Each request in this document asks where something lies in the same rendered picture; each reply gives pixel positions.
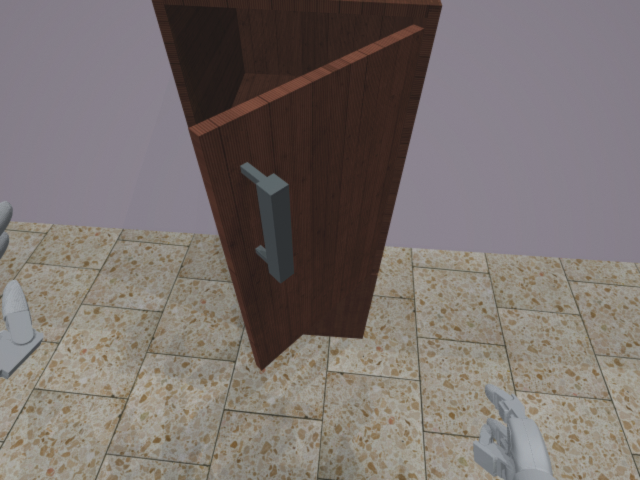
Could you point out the cupboard door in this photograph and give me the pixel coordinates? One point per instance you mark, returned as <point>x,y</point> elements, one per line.
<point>333,135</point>

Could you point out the robot right hand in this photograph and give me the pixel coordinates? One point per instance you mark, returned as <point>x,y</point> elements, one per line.
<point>520,445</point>

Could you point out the robot left hand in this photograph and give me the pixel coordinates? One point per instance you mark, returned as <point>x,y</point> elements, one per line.
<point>21,340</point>

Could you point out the handle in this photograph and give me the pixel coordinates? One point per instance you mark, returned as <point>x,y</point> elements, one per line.
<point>274,205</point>

